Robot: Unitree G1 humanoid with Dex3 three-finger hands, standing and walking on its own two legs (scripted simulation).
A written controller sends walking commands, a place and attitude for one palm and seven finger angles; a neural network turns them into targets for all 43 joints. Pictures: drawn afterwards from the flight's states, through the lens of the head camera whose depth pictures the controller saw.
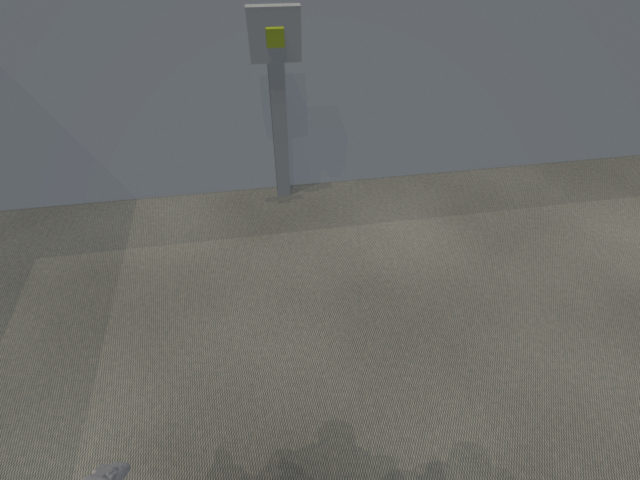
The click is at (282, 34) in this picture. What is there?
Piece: button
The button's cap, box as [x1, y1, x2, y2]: [265, 27, 284, 47]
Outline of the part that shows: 265,27 267,47 284,47 283,27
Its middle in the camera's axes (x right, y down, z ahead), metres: -0.16 -0.68 +1.30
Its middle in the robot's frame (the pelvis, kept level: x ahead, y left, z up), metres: +1.42 +0.22 -0.03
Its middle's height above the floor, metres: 0.74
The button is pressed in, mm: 0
